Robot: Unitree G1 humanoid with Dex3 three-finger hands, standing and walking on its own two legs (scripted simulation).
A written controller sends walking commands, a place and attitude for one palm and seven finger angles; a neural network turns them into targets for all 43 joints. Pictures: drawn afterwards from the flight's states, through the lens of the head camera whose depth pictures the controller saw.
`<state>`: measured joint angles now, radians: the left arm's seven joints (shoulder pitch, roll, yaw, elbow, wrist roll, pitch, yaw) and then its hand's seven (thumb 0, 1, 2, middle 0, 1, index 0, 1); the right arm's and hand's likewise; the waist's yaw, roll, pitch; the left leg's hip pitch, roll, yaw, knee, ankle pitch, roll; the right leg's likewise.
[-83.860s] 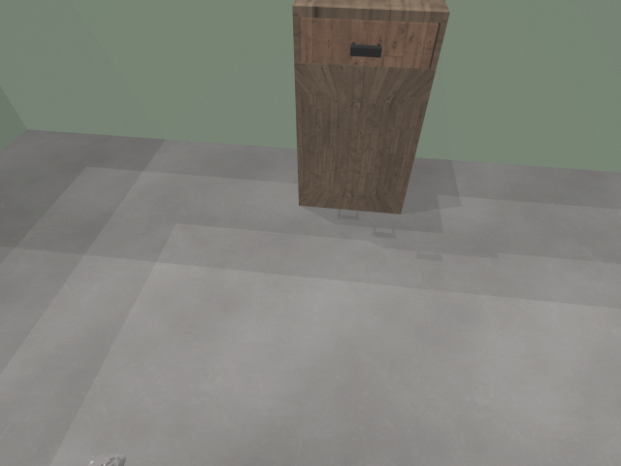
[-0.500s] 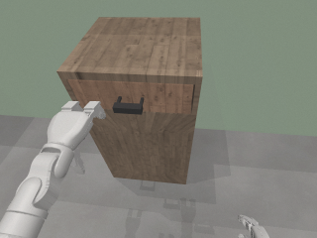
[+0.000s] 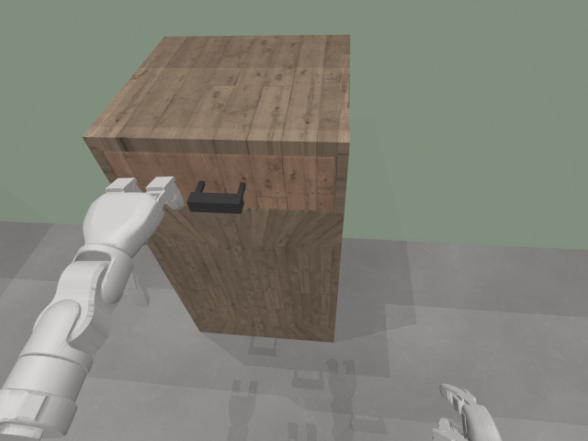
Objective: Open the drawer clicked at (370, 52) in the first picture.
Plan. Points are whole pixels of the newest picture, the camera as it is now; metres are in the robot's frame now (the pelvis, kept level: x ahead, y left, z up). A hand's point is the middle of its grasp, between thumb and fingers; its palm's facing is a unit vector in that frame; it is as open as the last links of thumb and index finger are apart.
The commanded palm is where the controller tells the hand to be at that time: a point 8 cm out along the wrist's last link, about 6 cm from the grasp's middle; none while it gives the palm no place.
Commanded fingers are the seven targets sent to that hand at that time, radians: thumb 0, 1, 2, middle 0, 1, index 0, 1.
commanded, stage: move the hooked fingers above the handle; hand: left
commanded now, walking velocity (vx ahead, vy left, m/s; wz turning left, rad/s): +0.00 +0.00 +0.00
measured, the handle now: (218, 194) +0.53 +0.22 -0.01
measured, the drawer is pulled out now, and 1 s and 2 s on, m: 0.00 0.00 0.00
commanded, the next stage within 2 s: lower the fingers behind the handle in 1.88 s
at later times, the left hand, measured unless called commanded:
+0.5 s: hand (165, 219) +0.40 +0.25 +0.07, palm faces -0.01 -0.03 -1.00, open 13.8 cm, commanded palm +0.38 +0.26 +0.13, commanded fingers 0.00 -0.50 0.30 -0.30 -1.20 -0.30 -1.20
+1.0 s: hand (180, 202) +0.45 +0.25 +0.05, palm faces -0.03 -0.02 -1.00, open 13.8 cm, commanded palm +0.44 +0.25 +0.11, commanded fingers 0.00 -0.50 0.30 -0.30 -1.20 -0.30 -1.20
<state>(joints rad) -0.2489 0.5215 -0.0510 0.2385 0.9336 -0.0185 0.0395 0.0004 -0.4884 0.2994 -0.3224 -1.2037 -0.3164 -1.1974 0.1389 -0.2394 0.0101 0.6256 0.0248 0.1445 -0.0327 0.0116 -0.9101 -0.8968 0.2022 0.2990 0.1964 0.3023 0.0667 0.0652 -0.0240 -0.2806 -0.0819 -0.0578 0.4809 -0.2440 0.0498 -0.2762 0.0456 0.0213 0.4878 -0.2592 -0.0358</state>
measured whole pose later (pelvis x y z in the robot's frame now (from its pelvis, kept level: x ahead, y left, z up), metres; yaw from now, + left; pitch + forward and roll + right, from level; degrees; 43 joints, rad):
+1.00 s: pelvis +0.02 +0.02 -0.02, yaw -1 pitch +12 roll -1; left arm -0.64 0.51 -0.08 0.75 1.02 -0.08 0.14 0.00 -0.49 0.30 -0.32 -1.20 -0.32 -1.20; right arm 0.28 -0.24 -0.04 0.65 0.03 0.18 -0.03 0.01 -0.91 -0.90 0.20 0.30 0.20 0.30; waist -0.02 0.04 -0.11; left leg -0.52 -0.08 -0.04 0.66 -0.34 0.07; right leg -0.50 0.05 0.03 0.63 -0.34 -0.02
